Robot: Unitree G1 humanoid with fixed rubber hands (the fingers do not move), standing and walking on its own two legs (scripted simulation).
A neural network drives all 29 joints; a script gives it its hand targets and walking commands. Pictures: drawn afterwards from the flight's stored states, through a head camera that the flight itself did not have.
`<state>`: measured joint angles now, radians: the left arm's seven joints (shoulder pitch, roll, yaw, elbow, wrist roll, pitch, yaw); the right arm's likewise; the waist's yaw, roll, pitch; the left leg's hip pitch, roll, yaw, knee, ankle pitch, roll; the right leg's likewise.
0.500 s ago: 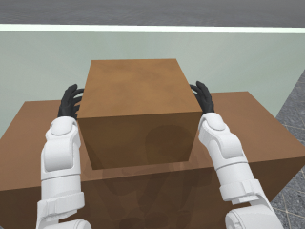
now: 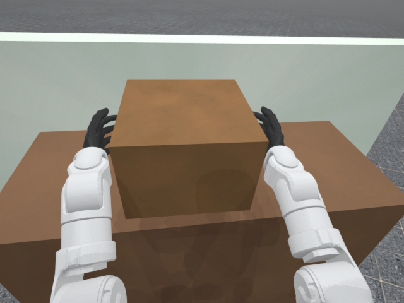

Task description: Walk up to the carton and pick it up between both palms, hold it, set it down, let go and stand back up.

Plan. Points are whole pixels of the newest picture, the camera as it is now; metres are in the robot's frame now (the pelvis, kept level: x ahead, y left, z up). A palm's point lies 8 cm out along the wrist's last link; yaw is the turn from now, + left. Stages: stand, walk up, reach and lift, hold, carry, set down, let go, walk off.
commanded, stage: hold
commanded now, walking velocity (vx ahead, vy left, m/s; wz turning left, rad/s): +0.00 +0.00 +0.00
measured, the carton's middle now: (186, 141) +0.40 +0.01 +0.17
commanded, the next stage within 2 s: none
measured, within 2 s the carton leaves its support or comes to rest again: neither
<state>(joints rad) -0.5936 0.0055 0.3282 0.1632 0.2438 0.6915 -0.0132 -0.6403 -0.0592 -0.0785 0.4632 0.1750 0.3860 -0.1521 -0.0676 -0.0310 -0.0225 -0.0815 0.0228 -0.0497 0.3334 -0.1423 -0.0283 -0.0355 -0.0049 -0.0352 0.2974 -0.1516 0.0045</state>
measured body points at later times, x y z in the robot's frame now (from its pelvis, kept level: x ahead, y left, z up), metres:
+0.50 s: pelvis +0.01 +0.00 +0.00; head -0.04 +0.02 +0.45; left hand +0.37 +0.18 +0.18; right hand +0.38 -0.15 +0.19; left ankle +0.03 +0.13 -0.75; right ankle +0.01 -0.12 -0.75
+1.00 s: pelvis +0.01 +0.00 +0.00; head -0.04 +0.01 +0.45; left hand +0.38 +0.17 +0.18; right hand +0.38 -0.17 +0.18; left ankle +0.03 +0.13 -0.75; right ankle +0.01 -0.12 -0.75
